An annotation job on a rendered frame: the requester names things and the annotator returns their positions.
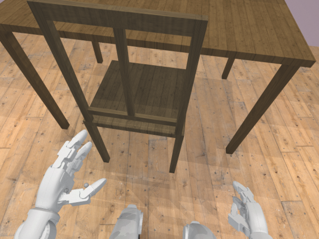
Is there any robot left thigh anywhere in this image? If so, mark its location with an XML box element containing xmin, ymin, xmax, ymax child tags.
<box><xmin>109</xmin><ymin>208</ymin><xmax>143</xmax><ymax>239</ymax></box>

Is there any chair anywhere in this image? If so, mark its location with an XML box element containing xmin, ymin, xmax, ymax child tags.
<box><xmin>27</xmin><ymin>0</ymin><xmax>208</xmax><ymax>173</ymax></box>

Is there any left robot hand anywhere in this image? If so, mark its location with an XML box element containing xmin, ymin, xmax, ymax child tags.
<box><xmin>35</xmin><ymin>129</ymin><xmax>107</xmax><ymax>213</ymax></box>

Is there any robot right thigh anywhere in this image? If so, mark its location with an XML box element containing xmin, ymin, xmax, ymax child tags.
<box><xmin>182</xmin><ymin>223</ymin><xmax>217</xmax><ymax>239</ymax></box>

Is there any left robot forearm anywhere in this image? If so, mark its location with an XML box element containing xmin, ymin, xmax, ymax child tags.
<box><xmin>13</xmin><ymin>208</ymin><xmax>60</xmax><ymax>239</ymax></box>

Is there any right robot hand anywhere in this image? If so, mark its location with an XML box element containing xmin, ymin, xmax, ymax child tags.
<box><xmin>228</xmin><ymin>181</ymin><xmax>268</xmax><ymax>237</ymax></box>

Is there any table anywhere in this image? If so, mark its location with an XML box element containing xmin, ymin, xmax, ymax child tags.
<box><xmin>0</xmin><ymin>0</ymin><xmax>316</xmax><ymax>154</ymax></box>

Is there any robot thigh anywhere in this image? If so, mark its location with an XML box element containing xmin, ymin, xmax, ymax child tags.
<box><xmin>109</xmin><ymin>208</ymin><xmax>143</xmax><ymax>239</ymax></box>
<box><xmin>182</xmin><ymin>223</ymin><xmax>217</xmax><ymax>239</ymax></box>

